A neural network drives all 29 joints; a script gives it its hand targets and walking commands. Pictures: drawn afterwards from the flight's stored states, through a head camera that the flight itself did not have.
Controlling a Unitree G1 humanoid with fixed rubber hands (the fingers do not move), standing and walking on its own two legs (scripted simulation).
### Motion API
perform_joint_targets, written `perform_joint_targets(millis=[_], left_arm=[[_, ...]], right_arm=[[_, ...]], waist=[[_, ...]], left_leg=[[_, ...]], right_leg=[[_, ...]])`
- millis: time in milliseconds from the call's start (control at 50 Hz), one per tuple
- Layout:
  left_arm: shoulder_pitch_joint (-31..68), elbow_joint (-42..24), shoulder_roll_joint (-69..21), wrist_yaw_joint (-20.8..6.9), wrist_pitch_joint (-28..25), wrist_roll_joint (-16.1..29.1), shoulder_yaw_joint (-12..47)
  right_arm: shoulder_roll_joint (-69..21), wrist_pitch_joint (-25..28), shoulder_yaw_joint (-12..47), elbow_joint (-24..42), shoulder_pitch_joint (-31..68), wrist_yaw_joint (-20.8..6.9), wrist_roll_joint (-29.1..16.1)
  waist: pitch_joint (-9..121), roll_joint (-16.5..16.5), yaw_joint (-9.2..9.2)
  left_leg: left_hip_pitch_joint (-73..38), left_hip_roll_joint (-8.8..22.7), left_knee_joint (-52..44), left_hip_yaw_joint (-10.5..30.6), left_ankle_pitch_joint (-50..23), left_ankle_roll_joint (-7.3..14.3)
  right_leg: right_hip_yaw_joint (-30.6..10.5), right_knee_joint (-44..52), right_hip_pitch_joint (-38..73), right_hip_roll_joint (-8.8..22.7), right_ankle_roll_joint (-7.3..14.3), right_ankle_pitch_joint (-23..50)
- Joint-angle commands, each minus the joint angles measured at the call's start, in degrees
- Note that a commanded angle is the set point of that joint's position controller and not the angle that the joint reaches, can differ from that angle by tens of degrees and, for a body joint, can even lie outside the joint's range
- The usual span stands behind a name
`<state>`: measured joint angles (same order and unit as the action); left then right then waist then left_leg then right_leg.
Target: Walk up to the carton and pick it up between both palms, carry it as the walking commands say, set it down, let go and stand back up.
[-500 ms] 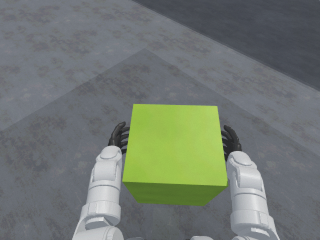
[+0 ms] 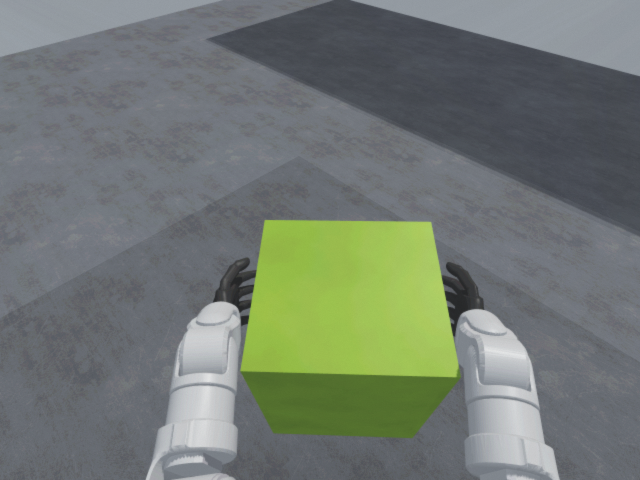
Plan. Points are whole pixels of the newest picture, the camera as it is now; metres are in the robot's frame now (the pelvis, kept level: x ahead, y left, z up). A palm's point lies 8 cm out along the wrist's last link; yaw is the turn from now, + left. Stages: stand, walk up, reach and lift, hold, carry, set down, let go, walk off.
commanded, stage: reach and lift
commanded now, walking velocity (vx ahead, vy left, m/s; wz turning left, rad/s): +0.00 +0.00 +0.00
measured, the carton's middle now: (344, 337) +0.30 -0.01 -0.02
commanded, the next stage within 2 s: hold in 1.14 s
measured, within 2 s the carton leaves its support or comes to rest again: neither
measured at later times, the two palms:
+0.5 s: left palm (215, 324) +0.29 +0.16 +0.04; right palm (456, 318) +0.29 -0.16 +0.04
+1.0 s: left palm (218, 330) +0.28 +0.15 +0.04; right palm (460, 324) +0.28 -0.16 +0.04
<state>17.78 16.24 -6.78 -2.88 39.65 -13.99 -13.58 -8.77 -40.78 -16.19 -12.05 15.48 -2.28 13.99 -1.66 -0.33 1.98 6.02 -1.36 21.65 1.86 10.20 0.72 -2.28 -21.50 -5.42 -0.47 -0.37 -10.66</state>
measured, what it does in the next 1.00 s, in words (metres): stands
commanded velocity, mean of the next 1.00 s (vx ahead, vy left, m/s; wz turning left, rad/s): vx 0.00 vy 0.00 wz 0.00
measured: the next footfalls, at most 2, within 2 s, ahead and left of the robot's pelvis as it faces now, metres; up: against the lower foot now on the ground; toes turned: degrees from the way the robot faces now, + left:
none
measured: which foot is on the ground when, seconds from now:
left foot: down 0.00-1.00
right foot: down 0.00-1.00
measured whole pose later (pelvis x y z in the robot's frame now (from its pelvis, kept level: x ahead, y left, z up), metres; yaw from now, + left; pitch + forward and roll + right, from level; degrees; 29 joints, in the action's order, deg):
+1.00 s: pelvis +0.01 -0.01 +0.00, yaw +0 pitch -6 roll +0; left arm 10.2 6.3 -7.7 -1.8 43.5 -12.6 -11.4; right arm -7.7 -43.2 -10.8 -6.4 9.8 -2.0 11.9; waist -2.6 -0.1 -0.2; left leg 3.4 -0.9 20.0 2.0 10.2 0.2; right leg -2.4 -20.3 -3.1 -0.9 0.2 -10.8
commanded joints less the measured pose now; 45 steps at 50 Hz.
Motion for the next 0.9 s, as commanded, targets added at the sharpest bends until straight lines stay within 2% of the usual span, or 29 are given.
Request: perform_joint_targets(millis=[0, 400, 880], left_arm=[[29.7, -4.5, -49.3, -11.5, -0.9, 12.0, 31.8], [28.8, -8.1, -49.3, -10.2, 0.6, 12.9, 32.8], [20.6, -14.3, -46.2, -8.8, 1.9, 13.3, 35.2]], right_arm=[[-49.3, 0.0, 32.7, 1.3, 30.2, -10.2, -11.3], [-48.1, 0.1, 34.5, 3.5, 30.1, -9.9, -11.8], [-46.0, -0.5, 37.6, 9.5, 22.0, -8.9, -13.0]], waist=[[13.5, -0.1, -0.66], [14.6, 0.5, -2.15], [14.3, 0.3, -2.25]], left_leg=[[-3.7, -3.2, -3.7, 2.5, -4.9, 0.0], [-4.4, -3.3, -2.8, 1.9, -5.6, -0.7], [-6.6, -3.7, -3.3, 2.3, -11.9, -0.7]], right_leg=[[-1.7, 3.2, 3.3, -3.9, 0.2, 6.4], [-1.9, 2.7, 3.5, -4.3, 0.6, 5.1], [-2.3, 3.2, 5.0, -4.6, 0.2, 11.4]])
